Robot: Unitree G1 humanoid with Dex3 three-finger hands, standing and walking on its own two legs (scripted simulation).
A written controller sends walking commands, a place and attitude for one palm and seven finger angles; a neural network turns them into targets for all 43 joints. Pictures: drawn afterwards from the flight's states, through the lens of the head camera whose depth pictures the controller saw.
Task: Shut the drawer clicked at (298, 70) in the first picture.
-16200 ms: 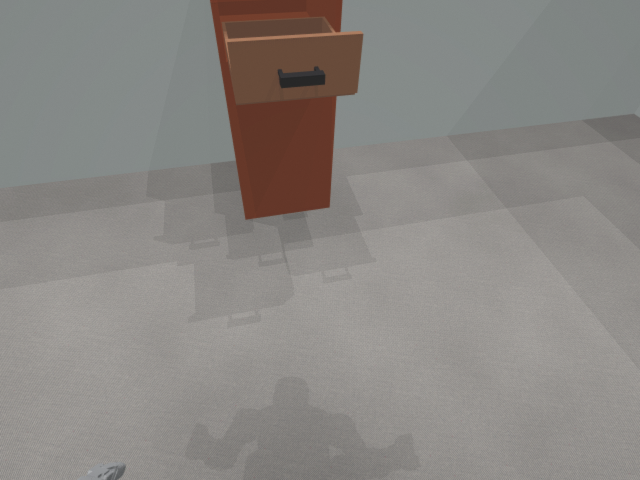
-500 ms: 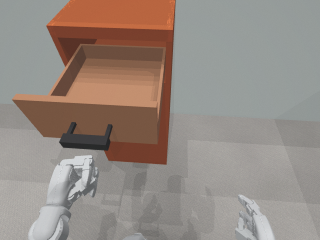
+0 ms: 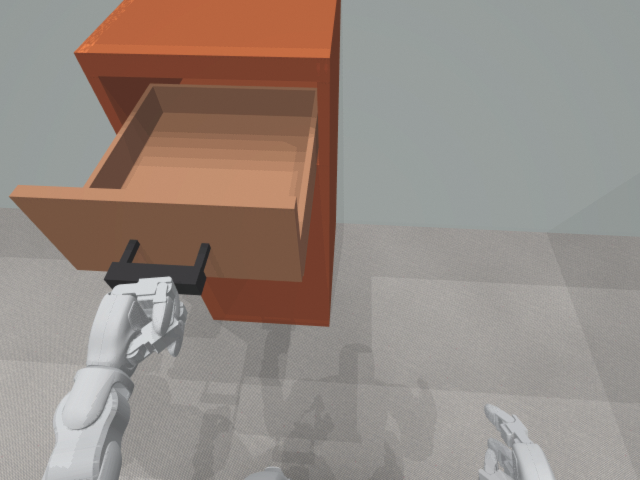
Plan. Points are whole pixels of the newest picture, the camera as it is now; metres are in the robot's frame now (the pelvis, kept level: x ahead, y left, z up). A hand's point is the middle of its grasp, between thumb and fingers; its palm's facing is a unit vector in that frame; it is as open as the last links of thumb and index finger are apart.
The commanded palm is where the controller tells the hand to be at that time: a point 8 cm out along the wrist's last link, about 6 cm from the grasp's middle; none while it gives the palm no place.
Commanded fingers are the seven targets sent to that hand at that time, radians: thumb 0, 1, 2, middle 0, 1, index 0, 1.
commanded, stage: push the drawer shut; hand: left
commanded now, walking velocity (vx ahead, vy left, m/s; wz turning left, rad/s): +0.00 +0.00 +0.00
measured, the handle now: (162, 263) +0.37 +0.22 +0.06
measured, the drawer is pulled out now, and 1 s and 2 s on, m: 0.27 0.15 0.01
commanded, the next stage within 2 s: none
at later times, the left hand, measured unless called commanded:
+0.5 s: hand (190, 275) +0.35 +0.18 +0.06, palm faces -0.04 -1.00 -0.04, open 3.1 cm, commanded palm +0.33 +0.24 +0.06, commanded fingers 0.00 0.90 0.90 -1.40 -1.60 -1.40 -1.60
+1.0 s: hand (199, 244) +0.40 +0.18 +0.06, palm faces -0.04 -1.00 -0.03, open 3.0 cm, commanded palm +0.39 +0.23 +0.06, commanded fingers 0.00 0.90 0.90 -1.40 -1.60 -1.40 -1.60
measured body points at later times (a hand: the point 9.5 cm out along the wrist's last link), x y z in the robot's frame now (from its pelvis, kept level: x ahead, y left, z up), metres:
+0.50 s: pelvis -0.01 +0.01 +0.00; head +0.05 +0.00 +0.45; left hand +0.35 +0.23 +0.06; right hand +0.11 -0.25 -0.11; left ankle +0.02 +0.10 -0.70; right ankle -0.01 -0.07 -0.70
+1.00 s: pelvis -0.01 +0.02 +0.00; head +0.06 +0.03 +0.44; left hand +0.40 +0.24 +0.06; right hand +0.08 -0.23 -0.12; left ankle +0.02 +0.10 -0.70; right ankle -0.01 -0.07 -0.70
